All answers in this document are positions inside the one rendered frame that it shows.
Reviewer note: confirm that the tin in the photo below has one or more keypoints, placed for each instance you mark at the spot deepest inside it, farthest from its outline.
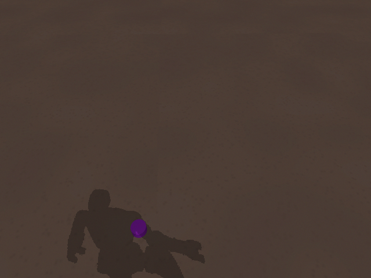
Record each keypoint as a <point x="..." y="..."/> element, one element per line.
<point x="138" y="228"/>

